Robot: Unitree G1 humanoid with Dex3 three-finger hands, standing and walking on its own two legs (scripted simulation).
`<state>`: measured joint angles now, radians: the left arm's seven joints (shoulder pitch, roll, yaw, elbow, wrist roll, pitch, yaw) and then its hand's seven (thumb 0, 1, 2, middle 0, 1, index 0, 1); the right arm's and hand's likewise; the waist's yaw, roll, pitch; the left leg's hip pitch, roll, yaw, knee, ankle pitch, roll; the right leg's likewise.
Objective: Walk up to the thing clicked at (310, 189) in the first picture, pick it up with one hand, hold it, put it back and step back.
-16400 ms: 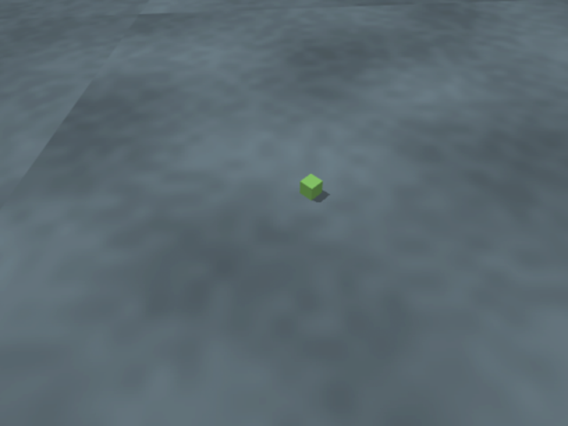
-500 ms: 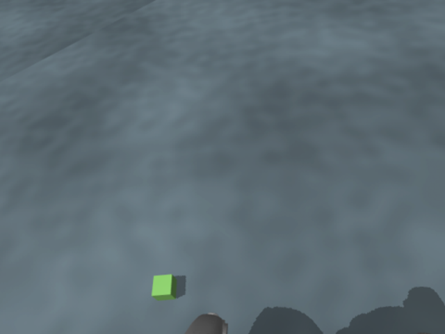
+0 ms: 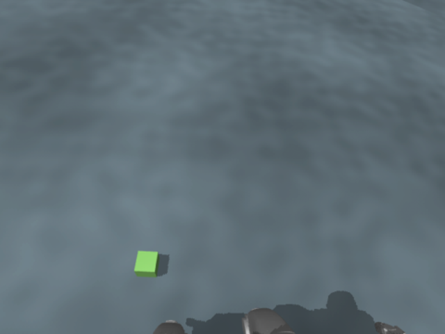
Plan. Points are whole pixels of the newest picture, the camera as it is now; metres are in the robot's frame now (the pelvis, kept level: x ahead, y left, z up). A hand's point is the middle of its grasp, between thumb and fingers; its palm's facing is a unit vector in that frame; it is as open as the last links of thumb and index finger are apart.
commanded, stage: walk up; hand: left
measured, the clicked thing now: (147, 264) +0.44 +0.27 -0.71
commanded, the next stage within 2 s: stand in 1.26 s
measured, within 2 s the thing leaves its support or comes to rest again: neither
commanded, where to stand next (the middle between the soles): +0.08 -0.05 m, yaw +0 degrees
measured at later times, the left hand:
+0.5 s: hand out of the picture +0.02 +0.22 -0.11, palm faces -0.01 -0.87 -0.50, open 7.4 cm
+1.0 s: hand out of the picture +0.07 +0.28 -0.17, palm faces -0.05 -0.95 -0.31, open 7.4 cm
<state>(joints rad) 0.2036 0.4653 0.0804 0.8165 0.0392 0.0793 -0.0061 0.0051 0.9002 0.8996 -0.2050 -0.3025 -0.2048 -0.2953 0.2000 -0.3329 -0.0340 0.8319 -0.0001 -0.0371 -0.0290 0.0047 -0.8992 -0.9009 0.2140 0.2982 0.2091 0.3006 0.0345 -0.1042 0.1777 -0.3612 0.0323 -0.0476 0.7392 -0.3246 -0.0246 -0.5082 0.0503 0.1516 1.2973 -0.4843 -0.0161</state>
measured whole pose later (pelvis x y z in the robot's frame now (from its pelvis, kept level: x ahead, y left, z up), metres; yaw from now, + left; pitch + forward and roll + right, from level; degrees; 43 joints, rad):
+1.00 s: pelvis -0.02 +0.00 +0.00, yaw -1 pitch -4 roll +0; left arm 0.22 0.49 0.11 0.84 0.04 0.09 -0.05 0.01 0.90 0.90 -0.20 -0.30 -0.20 -0.30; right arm 0.37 -0.39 -0.06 0.89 -0.02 -0.08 -0.07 0.00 -0.90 -0.90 0.21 0.30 0.21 0.30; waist 0.00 -0.16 0.14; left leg -0.30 0.04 0.02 0.72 -0.35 -0.02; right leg -0.59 0.02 0.15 1.24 -0.39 0.00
